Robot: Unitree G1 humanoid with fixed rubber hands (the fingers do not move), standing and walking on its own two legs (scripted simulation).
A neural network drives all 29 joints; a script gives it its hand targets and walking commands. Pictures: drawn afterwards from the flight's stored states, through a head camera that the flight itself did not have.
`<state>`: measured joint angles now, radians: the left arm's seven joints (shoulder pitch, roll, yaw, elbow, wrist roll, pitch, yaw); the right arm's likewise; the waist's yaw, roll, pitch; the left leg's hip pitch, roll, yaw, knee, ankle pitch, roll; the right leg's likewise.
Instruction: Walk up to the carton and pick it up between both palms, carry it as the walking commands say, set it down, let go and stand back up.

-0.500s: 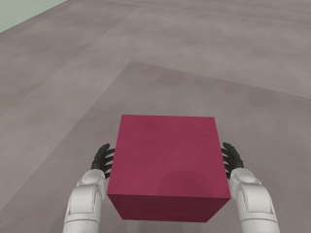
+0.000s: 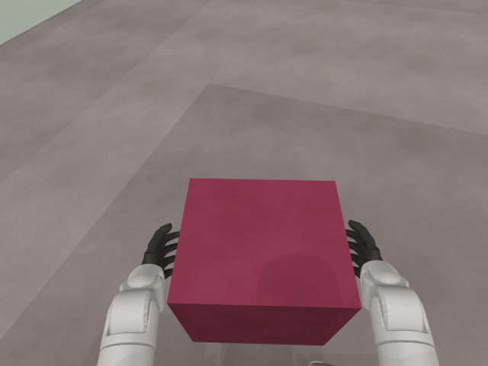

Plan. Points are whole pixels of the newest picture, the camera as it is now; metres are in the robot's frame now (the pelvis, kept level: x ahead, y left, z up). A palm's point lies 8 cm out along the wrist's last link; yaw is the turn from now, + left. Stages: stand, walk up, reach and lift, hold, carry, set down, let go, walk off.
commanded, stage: carry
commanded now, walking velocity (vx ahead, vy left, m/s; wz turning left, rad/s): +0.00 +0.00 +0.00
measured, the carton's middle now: (260, 265) +0.30 +0.00 -0.06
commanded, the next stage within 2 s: none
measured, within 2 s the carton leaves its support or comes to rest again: neither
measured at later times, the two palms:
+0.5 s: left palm (157, 267) +0.26 +0.17 +0.02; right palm (374, 263) +0.27 -0.18 +0.02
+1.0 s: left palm (160, 279) +0.24 +0.16 +0.01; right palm (382, 274) +0.25 -0.18 +0.01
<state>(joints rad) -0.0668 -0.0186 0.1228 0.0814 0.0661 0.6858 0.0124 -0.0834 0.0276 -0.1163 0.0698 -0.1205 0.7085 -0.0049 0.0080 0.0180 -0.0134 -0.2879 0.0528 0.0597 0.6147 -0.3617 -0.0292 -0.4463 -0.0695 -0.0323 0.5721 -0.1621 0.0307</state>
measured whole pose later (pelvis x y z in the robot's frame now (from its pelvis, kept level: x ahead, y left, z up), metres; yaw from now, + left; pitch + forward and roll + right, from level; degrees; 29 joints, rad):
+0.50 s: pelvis +0.00 +0.00 +0.00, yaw +0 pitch +1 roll +0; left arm -0.08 -0.02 0.11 0.15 0.09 0.69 0.00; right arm -0.09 0.02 -0.12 0.11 -0.15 0.73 0.01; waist 0.01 0.02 -0.07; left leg -0.27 0.06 0.06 0.61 -0.36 -0.04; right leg -0.43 -0.07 -0.04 0.58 -0.17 0.03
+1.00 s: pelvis -0.02 -0.01 +0.00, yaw +0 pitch +2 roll +1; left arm -0.08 -0.02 0.12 0.13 0.09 0.70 0.00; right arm -0.12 0.01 -0.11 0.10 -0.15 0.76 0.01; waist 0.00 0.01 -0.04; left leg -0.30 0.06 0.06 0.58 -0.31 -0.04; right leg -0.45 -0.07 -0.03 0.53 -0.11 0.02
